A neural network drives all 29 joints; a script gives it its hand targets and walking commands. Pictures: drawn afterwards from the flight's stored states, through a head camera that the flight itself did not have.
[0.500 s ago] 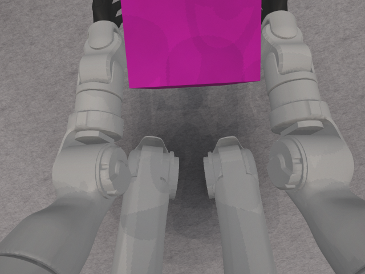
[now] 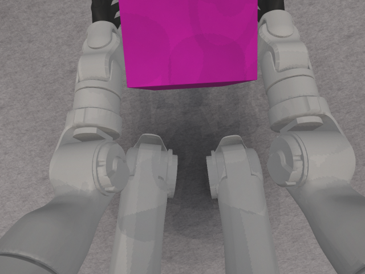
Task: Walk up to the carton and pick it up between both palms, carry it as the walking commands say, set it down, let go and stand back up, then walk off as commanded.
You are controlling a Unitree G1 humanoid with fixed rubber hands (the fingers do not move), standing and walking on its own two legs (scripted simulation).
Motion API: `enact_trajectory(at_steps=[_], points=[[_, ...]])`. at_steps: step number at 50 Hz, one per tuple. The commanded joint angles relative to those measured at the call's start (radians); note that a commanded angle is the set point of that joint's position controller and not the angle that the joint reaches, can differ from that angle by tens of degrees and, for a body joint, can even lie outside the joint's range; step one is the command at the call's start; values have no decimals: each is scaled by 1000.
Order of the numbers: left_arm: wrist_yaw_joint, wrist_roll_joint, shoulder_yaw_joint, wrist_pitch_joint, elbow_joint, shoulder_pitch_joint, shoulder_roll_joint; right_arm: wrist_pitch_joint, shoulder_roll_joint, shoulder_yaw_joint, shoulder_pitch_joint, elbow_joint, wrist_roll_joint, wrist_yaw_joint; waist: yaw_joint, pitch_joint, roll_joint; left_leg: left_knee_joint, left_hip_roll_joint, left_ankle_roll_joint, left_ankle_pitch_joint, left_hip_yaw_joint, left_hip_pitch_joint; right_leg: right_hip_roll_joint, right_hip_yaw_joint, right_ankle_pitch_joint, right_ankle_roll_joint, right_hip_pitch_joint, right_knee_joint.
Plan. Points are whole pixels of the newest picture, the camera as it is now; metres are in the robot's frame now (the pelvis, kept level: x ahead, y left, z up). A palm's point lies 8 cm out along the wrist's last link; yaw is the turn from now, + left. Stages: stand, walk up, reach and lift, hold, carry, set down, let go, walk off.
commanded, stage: set down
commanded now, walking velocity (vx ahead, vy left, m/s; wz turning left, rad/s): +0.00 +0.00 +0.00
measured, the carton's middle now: (186, 17) +0.55 +0.02 -0.21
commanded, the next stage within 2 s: none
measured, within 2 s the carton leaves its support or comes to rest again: neither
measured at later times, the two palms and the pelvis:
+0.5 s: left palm (111, 29) +0.51 +0.15 -0.17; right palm (266, 17) +0.53 -0.13 -0.17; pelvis +0.00 +0.00 -0.01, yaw +0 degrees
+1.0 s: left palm (112, 28) +0.52 +0.16 -0.17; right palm (265, 20) +0.53 -0.13 -0.17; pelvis +0.00 +0.00 -0.02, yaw +0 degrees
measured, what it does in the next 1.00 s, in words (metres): stands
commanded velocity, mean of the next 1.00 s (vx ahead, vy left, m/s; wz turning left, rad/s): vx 0.00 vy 0.00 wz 0.00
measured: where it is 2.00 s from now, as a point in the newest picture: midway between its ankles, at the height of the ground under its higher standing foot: (188, 188)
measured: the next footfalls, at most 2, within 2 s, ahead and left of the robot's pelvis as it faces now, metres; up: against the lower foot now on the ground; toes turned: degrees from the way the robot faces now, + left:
none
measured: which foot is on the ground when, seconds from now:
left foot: down 0.00-1.00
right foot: down 0.00-1.00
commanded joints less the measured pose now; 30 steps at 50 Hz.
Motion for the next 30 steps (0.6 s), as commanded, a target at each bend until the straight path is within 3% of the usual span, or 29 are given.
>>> enact_trajectory(at_steps=[1, 30], points=[[-270, -85, -427, -17, -27, -618, -877, -40, 907, 363, -568, -74, 85, 252, 6, -1100, -30, -110, -20, 49, 348, 143, 566, -3, -100, 362, -37, 481, -185], [-266, -104, -422, -58, -3, -621, -812, -71, 850, 352, -559, -15, 97, 265, 14, -979, -36, -69, -11, 58, 357, 130, 517, -8, -87, 360, -52, 424, -134]])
